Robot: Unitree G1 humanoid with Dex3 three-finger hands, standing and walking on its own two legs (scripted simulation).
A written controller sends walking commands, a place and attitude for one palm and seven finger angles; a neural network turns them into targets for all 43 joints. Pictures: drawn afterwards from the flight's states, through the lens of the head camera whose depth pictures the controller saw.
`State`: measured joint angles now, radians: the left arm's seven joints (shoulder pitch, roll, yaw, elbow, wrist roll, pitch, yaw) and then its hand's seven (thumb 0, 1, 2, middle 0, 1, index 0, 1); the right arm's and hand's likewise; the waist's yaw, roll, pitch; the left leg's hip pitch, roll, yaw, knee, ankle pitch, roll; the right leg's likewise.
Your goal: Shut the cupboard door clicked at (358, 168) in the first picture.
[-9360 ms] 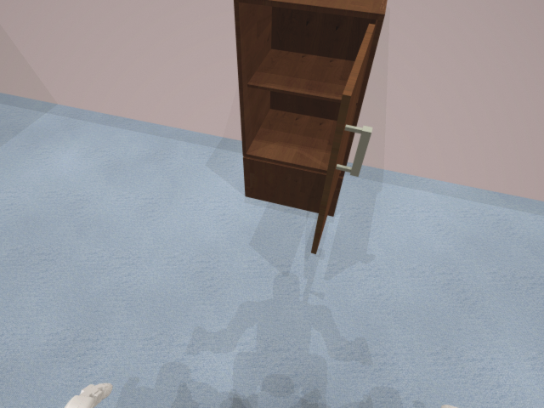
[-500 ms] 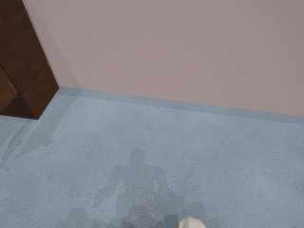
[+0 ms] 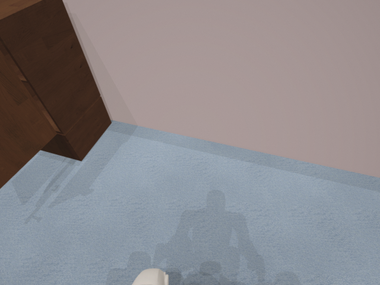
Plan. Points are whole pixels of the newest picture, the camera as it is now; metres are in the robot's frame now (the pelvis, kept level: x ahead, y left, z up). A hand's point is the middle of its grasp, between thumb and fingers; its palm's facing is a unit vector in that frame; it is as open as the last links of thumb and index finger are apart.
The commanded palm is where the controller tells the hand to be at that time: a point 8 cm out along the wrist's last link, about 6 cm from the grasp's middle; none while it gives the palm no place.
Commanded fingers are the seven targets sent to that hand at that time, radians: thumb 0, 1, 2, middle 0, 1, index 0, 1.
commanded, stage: walk to a spot facing it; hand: left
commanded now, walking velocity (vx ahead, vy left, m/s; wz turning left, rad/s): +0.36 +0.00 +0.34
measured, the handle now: out of the picture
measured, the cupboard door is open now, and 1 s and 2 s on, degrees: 87 87 87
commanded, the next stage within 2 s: turn to face it in 1.18 s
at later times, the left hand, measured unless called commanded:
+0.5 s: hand out of the picture +0.14 +0.25 -0.18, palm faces +0.21 -0.97 -0.15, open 7.4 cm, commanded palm none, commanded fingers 0.00 0.90 0.90 -0.20 -0.30 -0.20 -0.30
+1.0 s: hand (133, 163) +0.53 +0.23 -0.17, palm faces +0.07 -0.98 -0.20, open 7.4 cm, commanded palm none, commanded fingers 0.00 0.90 0.90 -0.20 -0.30 -0.20 -0.30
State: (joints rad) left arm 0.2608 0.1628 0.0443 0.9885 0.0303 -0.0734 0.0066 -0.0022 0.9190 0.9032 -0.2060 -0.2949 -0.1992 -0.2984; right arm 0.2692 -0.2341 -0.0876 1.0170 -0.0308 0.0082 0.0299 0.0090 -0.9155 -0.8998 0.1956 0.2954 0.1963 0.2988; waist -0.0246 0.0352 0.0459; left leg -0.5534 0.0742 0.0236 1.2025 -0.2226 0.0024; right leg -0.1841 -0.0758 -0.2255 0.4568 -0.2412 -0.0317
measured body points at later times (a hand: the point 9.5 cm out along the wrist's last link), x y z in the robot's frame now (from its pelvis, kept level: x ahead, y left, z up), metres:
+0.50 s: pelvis +0.19 +0.09 +0.00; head +0.21 +0.10 +0.44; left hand +0.13 +0.30 -0.17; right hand +0.33 -0.13 -0.14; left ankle +0.21 +0.15 -0.74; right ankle +0.19 -0.07 -0.65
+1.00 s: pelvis +0.41 +0.04 -0.02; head +0.44 +0.03 +0.43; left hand +0.52 +0.28 -0.15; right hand +0.31 -0.17 -0.18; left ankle +0.26 +0.15 -0.67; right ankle +0.49 -0.03 -0.74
